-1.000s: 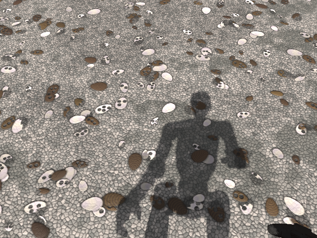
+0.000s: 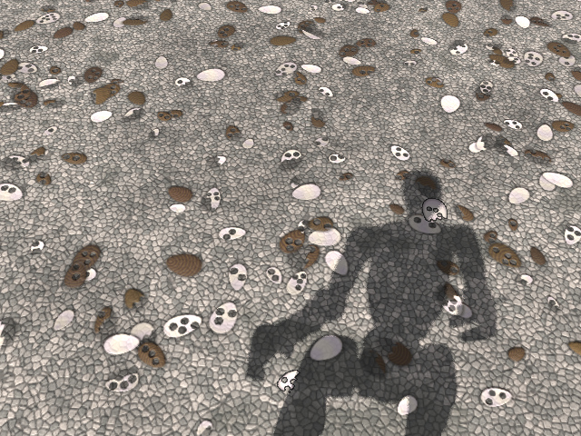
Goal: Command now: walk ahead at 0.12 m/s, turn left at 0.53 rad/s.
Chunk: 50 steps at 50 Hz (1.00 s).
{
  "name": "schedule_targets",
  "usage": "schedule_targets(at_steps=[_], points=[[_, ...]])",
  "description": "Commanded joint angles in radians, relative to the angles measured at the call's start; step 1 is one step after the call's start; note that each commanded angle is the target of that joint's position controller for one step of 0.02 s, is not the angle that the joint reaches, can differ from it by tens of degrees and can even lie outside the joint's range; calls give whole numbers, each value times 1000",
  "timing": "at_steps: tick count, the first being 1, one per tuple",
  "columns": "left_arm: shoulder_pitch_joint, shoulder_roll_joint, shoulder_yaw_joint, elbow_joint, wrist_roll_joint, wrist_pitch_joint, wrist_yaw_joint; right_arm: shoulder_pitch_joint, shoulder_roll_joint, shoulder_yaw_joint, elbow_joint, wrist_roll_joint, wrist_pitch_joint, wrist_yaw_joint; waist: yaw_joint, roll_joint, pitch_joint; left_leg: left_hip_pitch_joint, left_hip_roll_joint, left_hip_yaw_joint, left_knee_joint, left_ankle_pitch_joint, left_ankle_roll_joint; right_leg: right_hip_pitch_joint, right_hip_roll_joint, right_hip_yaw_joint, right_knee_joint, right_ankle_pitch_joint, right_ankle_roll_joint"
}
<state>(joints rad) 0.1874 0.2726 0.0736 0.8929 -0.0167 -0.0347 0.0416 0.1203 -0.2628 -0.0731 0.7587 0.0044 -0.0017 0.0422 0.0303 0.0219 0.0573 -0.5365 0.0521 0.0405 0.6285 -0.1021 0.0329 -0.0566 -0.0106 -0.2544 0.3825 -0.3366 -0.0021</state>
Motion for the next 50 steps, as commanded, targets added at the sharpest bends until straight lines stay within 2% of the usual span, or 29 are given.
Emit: schedule_targets(at_steps=[1, 2, 3, 4, 5, 6, 7, 8, 10, 14, 20, 22, 23, 24, 25, 26, 27, 28, 29, 31, 33, 36, 40, 44, 46, 47, 48, 49, 50], points=[[-59, 166, 41, -67, -18, 13, 11, 172, -148, -58, -33, -2, -10, 2, -112, -58, -143, 236, -75, 43, -136, 49, 69, 9, -219, 55, 258, 802, -77], [1, 148, 34, -69, 11, 14, 5, 225, -242, -89, -35, -1, -9, -23, -120, 96, -205, 429, 22, -136, -167, 419, 131, -142, -147, 37, 492, 531, -7], [64, 62, 7, -97, 67, 8, -12, 210, -316, -100, -53, 6, 0, -41, -29, 293, -283, 688, 223, -479, -109, 612, 310, -478, 21, 87, 804, -338, 57], [35, 91, 6, -112, 32, -10, -35, 253, -267, -80, -71, -2, -12, -27, -89, 204, -434, 765, 298, -734, -258, 93, 403, -611, 56, 314, 944, -376, 37], [-54, 130, 17, -131, -14, -24, -46, 227, -222, -70, -79, 5, -26, -22, -106, 109, -328, 699, 263, -691, -337, -227, 350, -701, 14, 345, 938, -272, 8], [-97, 136, 19, -138, -16, -32, -46, 170, -187, -59, -81, 22, -32, -27, -87, 45, -215, 585, 227, -629, -377, -426, 290, -723, -28, 339, 865, -174, -10], [-119, 146, 26, -132, 5, -32, -38, 118, -161, -48, -91, 22, -34, -32, -64, 13, -144, 459, 196, -579, -408, -453, 249, -679, -55, 336, 779, -117, -16], [-114, 149, 30, -134, 17, -30, -33, 82, -157, -44, -103, 9, -36, -40, -33, 43, -120, 368, 171, -548, -429, -443, 236, -612, -68, 344, 705, -69, -16], [-103, 132, 30, -126, 25, -34, -32, 75, -160, -46, -118, -6, -41, -53, -25, 64, -120, 309, 122, -478, -447, -346, 221, -532, -53, 325, 596, 5, -6], [-145, 87, 15, -133, 24, -43, -32, 119, -192, -59, -114, 7, -45, -68, -52, 70, -121, 283, 83, -411, -428, -267, 210, -470, -17, 316, 368, 117, 34], [-201, 105, 13, -163, 2, -67, -45, 158, -196, -61, -108, 16, -27, -64, -83, 110, -107, 264, 79, -475, -379, -341, 190, -375, 22, 322, 183, 155, 46], [-163, 118, 19, -158, -4, -81, -48, 152, -182, -55, -110, 16, -21, -62, -58, 119, -106, 249, 70, -511, -341, -381, 176, -290, 28, 321, 121, 148, 28], [-120, 120, 24, -145, -5, -87, -48, 137, -166, -49, -115, 17, -18, -62, -27, 114, -105, 217, 47, -510, -303, -409, 158, -213, 24, 313, 69, 170, 15], [-55, 132, 31, -127, -2, -89, -45, 127, -134, -38, -120, 15, -18, -63, 8, 98, -112, 155, 12, -488, -233, -433, 129, -104, -4, 319, 31, 160, 0], [68, 179, 45, -102, 10, -91, -37, 115, -67, -17, -131, 11, -21, -63, 56, 14, -158, 15, -48, -408, -25, -500, 78, 75, -147, 455, -8, 64, -49], [146, 244, 54, -92, 33, -81, -32, 132, -11, -1, -157, 17, -29, -62, 48, -184, -173, -197, -164, -222, 259, -522, 26, 210, -328, 749, -118, -200, -135], [144, 272, 65, -82, 38, -79, -42, 135, -88, -13, -195, 33, -42, -60, 23, -285, -108, -359, -91, -203, 408, -492, 22, 167, -434, 989, -180, -414, -222], [93, 192, 46, -107, 18, -79, -42, 128, -155, -29, -175, 26, -43, -59, 26, -211, -43, -394, -40, -209, 482, -411, 9, 132, -393, 904, -180, -417, -211], [67, 145, 33, -114, 11, -75, -40, 129, -165, -37, -154, 17, -40, -55, 21, -176, -20, -387, -28, -198, 509, -331, -1, 107, -331, 777, -174, -307, -169], [32, 124, 21, -118, 22, -68, -36, 109, -140, -36, -156, 14, -39, -46, 7, -151, -8, -348, 12, -183, 506, -209, -12, 49, -275, 601, -193, -74, -134], [52, 125, 19, -109, 32, -74, -34, 84, -104, -27, -170, 18, -41, -38, 15, -137, -15, -311, 23, -157, 502, -114, -25, 13, -243, 473, -216, 103, -134], [84, 132, 21, -93, 30, -74, -33, 47, -84, -21, -196, 23, -38, -34, 25, -120, -21, -309, 26, -140, 417, -12, -45, 27, -227, 341, -221, 297, -142], [111, 159, 23, -81, 21, -64, -29, -53, -53, -4, -233, 19, -40, -11, 55, -113, 9, -224, 27, -68, 184, 123, -40, 20, -219, 210, -229, 380, -130], [170, 188, 29, -55, 4, -46, -29, -148, -41, 5, -272, 25, -41, 18, 73, -96, 53, -189, 8, -3, 41, 81, 1, 104, -260, 149, -203, 487, -123], [167, 217, 37, -55, -4, -34, -26, -135, -68, -7, -281, 21, -40, 27, 36, -120, 19, -86, -44, 48, 2, -3, 41, 144, -266, 103, -111, 813, -105], [170, 238, 43, -56, -8, -28, -21, -96, -93, -19, -277, 17, -36, 27, 2, -146, -24, -2, -82, 76, 2, -58, 65, 162, -268, 84, -22, 1020, -98], [177, 248, 45, -53, -9, -22, -16, 7, -129, -40, -255, 16, -33, 24, -62, -150, -91, 151, -119, 83, -21, -79, 98, 144, -266, 74, 122, 1150, -91], [168, 239, 38, -55, -12, -21, -13, 175, -172, -68, -211, 20, -28, 10, -161, -120, -175, 414, -136, 60, -101, 9, 141, 33, -242, 54, 322, 1103, -66], [188, 177, 14, -77, 20, -32, -17, 319, -237, -86, -172, 19, -15, -16, -200, 18, -285, 761, 35, -188, -79, 26, 196, -255, -196, 62, 628, 592, -35]])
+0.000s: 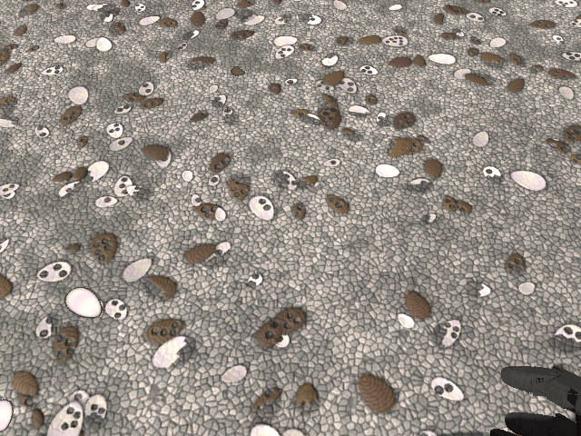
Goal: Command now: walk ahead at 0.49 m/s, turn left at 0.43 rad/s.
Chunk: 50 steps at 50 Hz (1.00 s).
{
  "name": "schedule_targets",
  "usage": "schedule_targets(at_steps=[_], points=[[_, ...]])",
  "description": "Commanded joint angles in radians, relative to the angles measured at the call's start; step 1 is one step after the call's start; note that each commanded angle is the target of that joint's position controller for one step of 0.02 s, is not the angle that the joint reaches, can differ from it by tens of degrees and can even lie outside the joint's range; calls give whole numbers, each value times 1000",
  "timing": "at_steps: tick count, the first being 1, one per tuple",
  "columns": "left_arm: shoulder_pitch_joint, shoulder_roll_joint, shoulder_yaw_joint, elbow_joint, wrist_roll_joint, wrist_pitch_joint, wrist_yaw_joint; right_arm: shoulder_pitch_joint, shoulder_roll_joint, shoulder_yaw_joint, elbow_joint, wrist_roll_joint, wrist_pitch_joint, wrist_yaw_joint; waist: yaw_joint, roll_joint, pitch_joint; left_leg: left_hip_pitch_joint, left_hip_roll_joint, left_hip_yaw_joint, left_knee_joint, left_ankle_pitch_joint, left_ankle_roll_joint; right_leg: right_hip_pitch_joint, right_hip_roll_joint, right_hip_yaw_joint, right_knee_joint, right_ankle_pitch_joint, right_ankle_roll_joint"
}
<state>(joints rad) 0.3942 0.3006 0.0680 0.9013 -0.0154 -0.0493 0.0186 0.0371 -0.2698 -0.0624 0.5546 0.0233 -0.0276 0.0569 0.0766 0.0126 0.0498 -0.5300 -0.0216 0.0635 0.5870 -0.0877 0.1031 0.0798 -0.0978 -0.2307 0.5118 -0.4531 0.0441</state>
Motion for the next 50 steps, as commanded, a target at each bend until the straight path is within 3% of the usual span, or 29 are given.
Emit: schedule_targets(at_steps=[1, 2, 3, 4, 5, 6, 8, 11, 14, 16, 19, 22, 23, 24, 25, 26, 27, 28, 29, 30, 32, 35, 37, 38, 39, 40, 42, 45, 50], points=[[63, 42, -24, -135, 24, -48, -12, 351, -305, -94, 17, 4, -2, -33, -131, 255, -424, 1003, 384, -817, -181, -163, 328, -756, 95, 154, 847, -117, -39], [-39, 152, 5, -132, -15, -78, -26, 388, -212, -69, 20, -10, -10, -30, -209, 114, -455, 976, 381, -817, -257, -206, 290, -832, 59, 324, 911, -85, -50], [-134, 160, 8, -170, -41, -87, -31, 350, -181, -58, 38, -16, -20, -28, -206, 94, -301, 851, 341, -646, -260, -126, 243, -879, 23, 307, 888, -19, -62], [-165, 139, 2, -168, -19, -89, -23, 297, -160, -47, 46, -11, -31, -25, -162, -3, -186, 662, 285, -495, -255, 95, 192, -823, -23, 301, 790, 46, -67], [-147, 135, 8, -164, -1, -83, -18, 229, -134, -38, 45, -16, -34, -26, -108, 13, -157, 563, 258, -429, -280, 113, 186, -788, -49, 296, 716, 96, -57], [-119, 133, 9, -151, 2, -69, -19, 192, -116, -31, 37, -27, -38, -27, -78, 22, -128, 462, 236, -399, -327, 128, 186, -723, -66, 300, 697, 131, -52], [-72, 104, 4, -135, 0, -41, -21, 169, -113, -30, 52, -24, -54, -28, -44, 34, -109, 366, 236, -345, -382, 165, 202, -673, -75, 293, 646, 147, -24], [-146, 76, -3, -152, 8, -21, -18, 186, -132, -34, 93, -28, -69, -36, -58, 23, -44, 322, 214, -225, -435, 168, 175, -739, -81, 285, 510, 304, 3], [-233, 48, -14, -178, 22, -35, -26, 195, -134, -28, 123, -29, -62, -49, -82, 21, -15, 288, 146, -98, -405, 376, 119, -665, -38, 245, 269, 500, -4], [-301, 33, -21, -196, 21, -47, -38, 242, -148, -29, 152, -27, -54, -55, -118, 24, -26, 307, 143, -80, -387, 394, 98, -601, 7, 218, 150, 619, -14], [-325, 55, -14, -209, 17, -49, -54, 263, -157, -30, 187, -19, -39, -59, -123, 53, -42, 418, 184, -112, -318, 386, 81, -594, 36, 238, 53, 604, -43], [-243, 98, 6, -193, 32, -49, -60, 232, -162, -32, 208, -12, -23, -66, -57, 68, -86, 496, 198, -145, -166, 448, 37, -500, 70, 237, -28, 521, -91], [-165, 128, 18, -168, 41, -53, -54, 240, -147, -27, 211, -15, -20, -68, -24, 37, -136, 485, 143, -121, -40, 468, 4, -369, 77, 224, -71, 679, -113], [-106, 198, 29, -168, 56, -55, -47, 300, -109, -13, 200, -39, -25, -70, -37, -74, -260, 363, 66, -83, 163, 244, -52, -125, -60, 339, 22, 1142, -174], [-79, 171, 15, -163, 66, -43, -41, 451, -33, 15, 228, -36, -28, -63, -66, -261, -419, 118, -28, -91, 483, -361, -130, 153, -286, 619, 23, 1288, -374], [-54, 94, -3, -154, 38, -28, -45, 428, -100, 2, 252, -20, -19, -57, -33, -222, -481, 80, -28, -183, 579, -620, -148, 146, -289, 705, -27, 1169, -401], [-116, 90, -9, -162, 22, -18, -48, 360, -146, -11, 237, -3, -5, -58, -33, -147, -380, 29, 11, -200, 625, -602, -154, 56, -254, 642, -63, 969, -360], [-179, 83, -11, -168, 22, -10, -47, 298, -136, -11, 228, 0, 13, -67, -45, -87, -291, -4, 39, -172, 604, -555, -158, -48, -221, 602, -103, 778, -324], [-245, 61, -20, -175, 27, -1, -43, 253, -124, -12, 220, -13, 35, -78, -63, -44, -199, 15, 66, -155, 528, -512, -158, -194, -190, 554, -175, 570, -292], [-295, 73, -17, -177, 35, 4, -40, 268, -106, -10, 218, -11, 54, -85, -101, -127, -159, 79, 94, -156, 422, -472, -163, -304, -178, 534, -205, 454, -284], [-330, 69, -13, -175, 47, 17, -34, 299, -80, -3, 248, -19, 67, -98, -109, -174, -140, 208, 72, -109, 253, -428, -169, -413, -109, 451, -243, 368, -256], [-333, 73, -11, -158, 33, 21, -24, 323, -71, -4, 289, -28, 65, -98, -118, -137, -184, 349, 61, -82, 65, -192, -145, -440, -96, 407, -244, 240, -237], [-332, 55, -18, -142, 24, 26, -21, 313, -61, -2, 301, -46, 64, -91, -126, -121, -155, 433, 48, -62, -43, -95, -115, -505, -60, 382, -251, -1, -181], [-314, 31, -27, -127, 29, 27, -23, 288, -71, -1, 289, -58, 63, -91, -119, -102, -118, 432, 81, -102, -93, -93, -94, -535, -35, 372, -249, -101, -133], [-306, 32, -28, -123, 36, 28, -25, 260, -112, -7, 271, -56, 61, -97, -95, -55, -63, 358, 134, -159, -160, -194, -69, -523, 6, 341, -214, -124, -93], [-289, 35, -22, -125, 33, 31, -22, 231, -147, -18, 289, -43, 56, -98, -55, 62, -19, 203, 118, -165, -183, -394, -50, -434, 60, 277, -173, -27, -68], [-288, 33, -21, -111, 34, 31, -13, 190, -81, -1, 293, -46, 31, -97, -50, 95, -12, 122, 110, -160, -232, -402, -81, -316, 64, 265, -98, 118, -70], [-265, 30, -21, -82, 33, 33, -6, 206, -72, 1, 314, -35, 3, -95, -58, 54, -31, 188, 98, -142, -196, -242, -103, -310, 61, 264, -78, 221, -91], [-273, 25, -19, -47, 24, 31, -10, 241, -78, 2, 355, -27, 0, -97, -78, 11, -76, 272, 87, -123, -148, -52, -98, -279, 61, 255, -45, 423, -90]])
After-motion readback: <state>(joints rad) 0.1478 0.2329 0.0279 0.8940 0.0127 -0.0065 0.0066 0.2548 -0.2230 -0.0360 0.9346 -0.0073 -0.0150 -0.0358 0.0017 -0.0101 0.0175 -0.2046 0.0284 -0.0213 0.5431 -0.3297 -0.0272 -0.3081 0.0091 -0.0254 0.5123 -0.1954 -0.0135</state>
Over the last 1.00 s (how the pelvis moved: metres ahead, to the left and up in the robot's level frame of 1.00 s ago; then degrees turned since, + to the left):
0.38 0.10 -0.02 36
